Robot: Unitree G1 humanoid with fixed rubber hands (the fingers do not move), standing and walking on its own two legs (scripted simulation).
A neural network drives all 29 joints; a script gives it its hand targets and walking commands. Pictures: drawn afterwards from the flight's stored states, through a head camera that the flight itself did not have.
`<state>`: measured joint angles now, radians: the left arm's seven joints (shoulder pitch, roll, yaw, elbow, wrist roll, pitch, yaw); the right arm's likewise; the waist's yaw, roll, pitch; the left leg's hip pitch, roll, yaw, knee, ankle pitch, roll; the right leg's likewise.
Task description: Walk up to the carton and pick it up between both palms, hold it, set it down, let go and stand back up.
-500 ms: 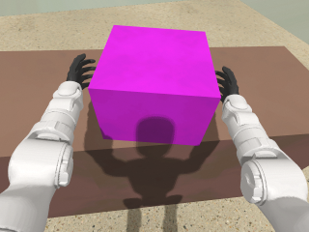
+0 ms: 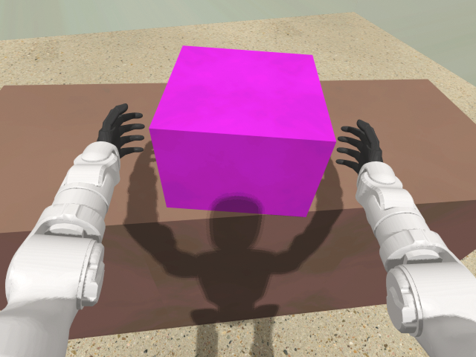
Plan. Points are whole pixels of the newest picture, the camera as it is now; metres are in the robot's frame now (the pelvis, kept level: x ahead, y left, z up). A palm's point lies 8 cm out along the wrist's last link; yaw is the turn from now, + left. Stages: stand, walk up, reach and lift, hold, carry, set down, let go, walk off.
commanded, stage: set down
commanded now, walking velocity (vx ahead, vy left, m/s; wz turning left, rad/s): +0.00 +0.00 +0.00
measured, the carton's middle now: (242, 128) +0.56 +0.00 +0.08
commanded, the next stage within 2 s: none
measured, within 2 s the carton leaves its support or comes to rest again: neither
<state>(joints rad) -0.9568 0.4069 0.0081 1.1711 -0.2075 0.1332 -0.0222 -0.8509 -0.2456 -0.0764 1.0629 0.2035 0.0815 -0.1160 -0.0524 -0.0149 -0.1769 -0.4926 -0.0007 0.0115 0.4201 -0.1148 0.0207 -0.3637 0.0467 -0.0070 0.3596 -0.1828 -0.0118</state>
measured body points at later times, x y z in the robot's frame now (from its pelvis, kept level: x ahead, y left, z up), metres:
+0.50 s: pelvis -0.02 +0.01 +0.00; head -0.01 +0.04 +0.45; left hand +0.40 +0.26 +0.09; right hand +0.37 -0.22 +0.10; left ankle +0.05 +0.09 -0.74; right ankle -0.01 -0.11 -0.74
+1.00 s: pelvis -0.02 +0.01 +0.00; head -0.01 +0.04 +0.45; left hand +0.33 +0.27 +0.07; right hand +0.29 -0.23 +0.08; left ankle +0.05 +0.09 -0.74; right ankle -0.01 -0.11 -0.74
